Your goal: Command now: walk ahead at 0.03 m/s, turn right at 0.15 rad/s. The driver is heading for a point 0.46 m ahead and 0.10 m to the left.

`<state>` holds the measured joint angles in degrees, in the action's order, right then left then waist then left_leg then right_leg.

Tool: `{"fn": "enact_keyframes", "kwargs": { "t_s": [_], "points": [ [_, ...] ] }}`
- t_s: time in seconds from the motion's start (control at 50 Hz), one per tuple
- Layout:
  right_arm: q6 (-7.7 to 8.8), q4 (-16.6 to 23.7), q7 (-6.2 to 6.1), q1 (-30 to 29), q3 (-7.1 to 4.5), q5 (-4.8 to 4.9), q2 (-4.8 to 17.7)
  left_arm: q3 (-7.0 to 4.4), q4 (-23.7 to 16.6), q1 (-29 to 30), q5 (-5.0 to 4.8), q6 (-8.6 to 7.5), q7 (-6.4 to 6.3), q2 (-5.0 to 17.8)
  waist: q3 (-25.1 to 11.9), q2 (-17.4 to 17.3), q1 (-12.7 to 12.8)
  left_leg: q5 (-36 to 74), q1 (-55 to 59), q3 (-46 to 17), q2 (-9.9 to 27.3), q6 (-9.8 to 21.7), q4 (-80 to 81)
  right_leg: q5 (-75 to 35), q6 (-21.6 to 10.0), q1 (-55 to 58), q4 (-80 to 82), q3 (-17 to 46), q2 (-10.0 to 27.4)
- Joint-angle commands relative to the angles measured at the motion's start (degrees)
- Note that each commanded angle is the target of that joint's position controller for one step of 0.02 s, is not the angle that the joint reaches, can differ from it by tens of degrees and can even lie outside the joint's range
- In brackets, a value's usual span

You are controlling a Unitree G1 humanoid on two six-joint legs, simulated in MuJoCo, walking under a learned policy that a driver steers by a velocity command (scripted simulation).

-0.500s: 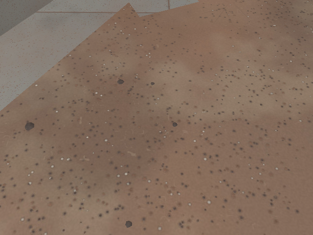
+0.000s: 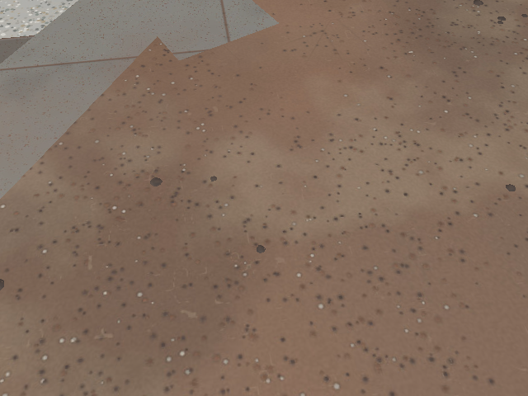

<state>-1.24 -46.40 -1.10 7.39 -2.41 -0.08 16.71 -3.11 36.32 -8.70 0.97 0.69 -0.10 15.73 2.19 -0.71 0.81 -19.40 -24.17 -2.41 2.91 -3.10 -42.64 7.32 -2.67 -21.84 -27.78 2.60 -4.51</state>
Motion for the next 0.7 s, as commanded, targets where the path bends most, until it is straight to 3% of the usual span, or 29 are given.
{"fn": "enact_keyframes", "kwargs": {
  "t_s": [0.02, 0.04, 0.06, 0.08, 0.1, 0.12, 0.16, 0.2, 0.34, 0.5, 0.7],
  "points": [
    [0.79, 1.82, 0.53, 3.83, -1.14, -0.52, 3.88, -1.19, -2.39, 1.73, -0.27, -0.50, 0.05, 6.07, -7.28, 7.35, -2.33, 7.28, 13.00, 2.81, -1.52, 2.00, 12.15, 11.87, -7.14, -0.02, 8.60, 12.73, 12.51],
    [1.04, 1.91, 0.77, 4.22, -1.00, -1.37, 4.13, -0.54, -1.04, -0.84, -0.03, -0.67, 0.13, 4.31, -6.78, 5.71, -2.21, 10.55, 16.17, 0.86, 0.15, 3.30, 16.62, 15.06, -4.08, -1.48, 7.42, 11.71, 10.45],
    [1.25, 2.70, 0.64, 4.27, -1.46, -2.14, 7.72, -0.19, -0.46, -3.16, 0.69, -0.93, 0.18, 3.22, -6.07, -0.73, -0.16, 14.35, 17.14, -6.49, 7.28, 6.00, 19.56, 18.40, -0.77, -3.40, 1.64, 8.22, 6.49],
    [1.26, 1.93, 0.70, 1.26, -1.58, -2.07, 8.42, -0.38, -0.61, -4.97, 0.36, -1.03, 0.16, 2.52, -4.71, -9.80, 3.21, 3.97, 7.27, -9.94, 10.36, 9.70, 22.57, 15.07, 1.61, 2.12, -0.04, 1.77, 2.64],
    [1.73, 3.20, 0.96, -1.82, -0.76, -2.08, 5.25, -0.52, -0.47, -1.84, 0.84, -0.96, -0.12, 4.04, -2.73, -9.24, 1.95, -5.46, 1.59, -9.92, 8.29, 8.85, 25.13, 9.22, 2.59, 7.97, -0.39, 1.95, 3.76],
    [2.17, 3.06, 0.91, -2.02, -0.34, -2.14, 3.99, -0.96, -0.56, 0.16, 0.70, -0.72, -0.31, 4.82, -2.12, -8.24, 1.33, -9.03, 0.62, -7.68, 6.08, 6.80, 25.27, 6.86, 2.31, 9.36, -0.19, 2.57, 3.90],
    [3.09, 2.45, 0.85, -1.06, -0.35, -1.55, 4.92, -1.09, 0.30, -0.42, 0.78, 0.05, -0.80, 4.86, -0.96, -7.51, 0.93, -8.03, 0.64, -5.49, 4.32, 5.05, 24.58, 5.33, 1.50, 10.31, 0.58, 4.03, 4.77],
    [3.42, 1.61, 0.47, 1.57, -0.18, -1.03, 4.75, -1.13, 1.24, -0.80, 0.37, -0.11, -0.79, 4.64, -0.40, -4.33, 0.04, -4.66, 3.18, -3.84, 3.05, 4.64, 22.75, 5.20, 0.77, 8.72, 1.59, 4.78, 5.16],
    [3.38, 0.50, 0.12, 3.89, 0.17, -0.58, 3.97, -1.21, 4.43, -1.68, -0.09, -0.89, -1.09, 3.30, -3.65, 0.87, -1.35, 6.50, 8.71, -1.96, 1.70, 5.31, 19.16, -4.26, 1.60, 10.26, 1.14, 5.06, 5.70],
    [3.23, -1.75, 0.76, 3.80, 0.42, -0.37, 3.41, -1.55, 8.30, -2.33, -0.47, -0.26, -1.96, 3.94, -3.82, 1.12, -1.15, 11.56, 9.97, -0.67, 0.58, 5.13, 19.23, -9.39, 1.63, 13.25, 0.88, 5.46, 6.35],
    [3.05, -5.63, 0.59, 4.40, 0.48, -0.25, 3.69, -1.59, 14.37, -1.02, -0.71, 0.14, -2.58, 4.19, -2.51, 0.34, -1.12, 12.65, 11.10, -0.39, 0.08, 5.16, 21.14, -9.28, 2.11, 14.62, 2.12, 4.84, 6.27]
  ]
}}
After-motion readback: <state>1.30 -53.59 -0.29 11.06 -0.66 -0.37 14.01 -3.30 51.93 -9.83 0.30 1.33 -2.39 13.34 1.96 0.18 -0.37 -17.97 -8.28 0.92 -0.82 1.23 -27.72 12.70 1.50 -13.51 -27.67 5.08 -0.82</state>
